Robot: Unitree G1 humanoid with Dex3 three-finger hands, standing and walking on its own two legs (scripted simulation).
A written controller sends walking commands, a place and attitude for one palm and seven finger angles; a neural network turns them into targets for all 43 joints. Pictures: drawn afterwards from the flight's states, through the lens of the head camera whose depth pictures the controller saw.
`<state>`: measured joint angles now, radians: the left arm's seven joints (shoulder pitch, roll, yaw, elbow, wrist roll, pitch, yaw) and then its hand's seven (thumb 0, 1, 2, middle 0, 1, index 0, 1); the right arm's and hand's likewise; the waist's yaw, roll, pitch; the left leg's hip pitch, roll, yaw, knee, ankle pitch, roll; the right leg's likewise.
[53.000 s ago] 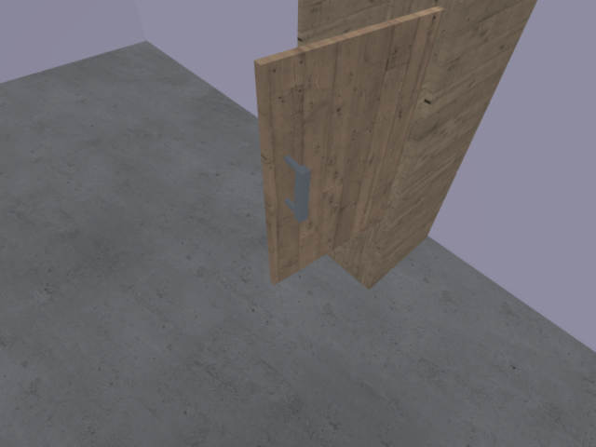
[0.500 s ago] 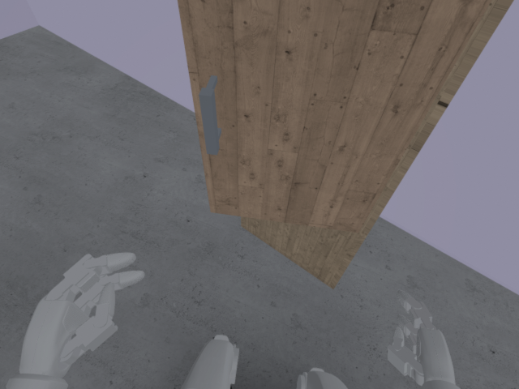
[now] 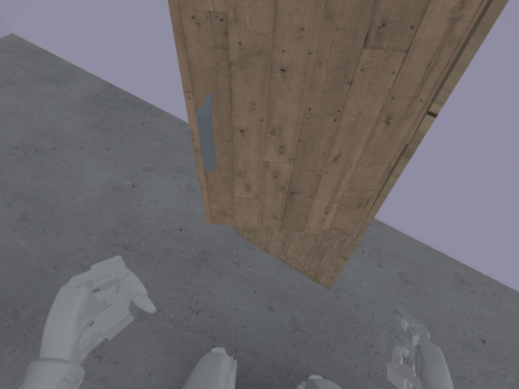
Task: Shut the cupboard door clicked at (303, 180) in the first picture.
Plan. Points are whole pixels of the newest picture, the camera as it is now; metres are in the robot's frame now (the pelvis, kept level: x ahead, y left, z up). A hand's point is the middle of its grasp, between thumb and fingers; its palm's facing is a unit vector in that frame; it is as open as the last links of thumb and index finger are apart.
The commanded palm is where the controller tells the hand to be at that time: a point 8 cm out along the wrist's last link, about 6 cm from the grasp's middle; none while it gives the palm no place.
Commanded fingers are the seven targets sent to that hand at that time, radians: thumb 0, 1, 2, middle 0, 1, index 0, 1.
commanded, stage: raise the hand and make a fist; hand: left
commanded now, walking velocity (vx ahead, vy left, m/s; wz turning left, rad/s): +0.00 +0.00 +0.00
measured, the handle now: (209, 134) +0.51 +0.13 +0.09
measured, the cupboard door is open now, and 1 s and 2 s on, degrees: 29 29 29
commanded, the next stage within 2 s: bring the fist close to the handle in 0.86 s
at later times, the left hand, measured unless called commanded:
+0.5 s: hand (127, 293) +0.22 +0.19 +0.09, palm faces -0.01 -1.00 -0.04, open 3.1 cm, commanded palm +0.20 +0.24 +0.09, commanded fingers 0.00 0.90 0.90 -1.30 -1.50 -1.30 -1.50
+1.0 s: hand (142, 293) +0.22 +0.17 +0.09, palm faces -0.01 -1.00 -0.05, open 3.1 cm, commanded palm +0.21 +0.22 +0.09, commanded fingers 0.00 0.90 0.90 -1.30 -1.50 -1.30 -1.50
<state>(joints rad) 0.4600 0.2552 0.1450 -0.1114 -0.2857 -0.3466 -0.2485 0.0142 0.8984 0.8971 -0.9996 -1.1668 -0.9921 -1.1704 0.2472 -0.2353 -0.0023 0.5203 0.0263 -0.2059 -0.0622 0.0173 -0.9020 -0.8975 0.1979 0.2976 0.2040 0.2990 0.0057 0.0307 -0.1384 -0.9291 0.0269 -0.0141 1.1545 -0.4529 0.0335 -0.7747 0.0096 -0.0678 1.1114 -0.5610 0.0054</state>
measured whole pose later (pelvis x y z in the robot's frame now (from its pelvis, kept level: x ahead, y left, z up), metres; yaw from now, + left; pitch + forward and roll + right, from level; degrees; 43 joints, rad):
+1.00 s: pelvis +0.00 -0.02 +0.02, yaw +0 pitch +9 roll -2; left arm 0.37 0.25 0.14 -0.04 -0.29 -0.31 -0.25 0.01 0.90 0.90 -1.30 -1.50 -1.30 -1.50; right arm 0.26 -0.24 0.03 0.51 0.04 -0.18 -0.05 0.02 -0.90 -0.90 0.20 0.30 0.20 0.30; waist 0.01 0.05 -0.12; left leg -0.79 0.03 -0.01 1.04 -0.41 0.01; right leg -0.65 0.01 -0.07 1.02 -0.53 -0.02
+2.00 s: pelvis +0.00 -0.01 +0.02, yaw -1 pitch +13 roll -2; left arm -0.53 0.19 0.13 0.77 -0.13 -0.35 -0.02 0.01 0.90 0.90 -1.30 -1.50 -1.30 -1.50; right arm 0.29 -0.24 0.01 0.64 0.01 -0.07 0.00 0.01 -0.90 -0.90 0.20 0.30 0.20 0.30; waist -0.07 0.03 -0.13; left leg -0.87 0.03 0.02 1.02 -0.38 0.02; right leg -0.76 0.02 -0.03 1.03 -0.50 -0.01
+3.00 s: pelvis -0.01 -0.02 +0.00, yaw -1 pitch +17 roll -2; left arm -0.83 0.34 0.19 1.11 -0.15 -0.41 -0.20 0.01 0.90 0.90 -1.34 -1.50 -1.31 -1.50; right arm 0.35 -0.26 0.00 0.69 0.02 -0.02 0.00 0.01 -0.90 -0.90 0.20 0.30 0.20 0.30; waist -0.11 0.03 -0.13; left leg -0.99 0.04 0.00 1.08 -0.38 0.01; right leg -0.87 0.02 -0.05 1.09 -0.51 -0.02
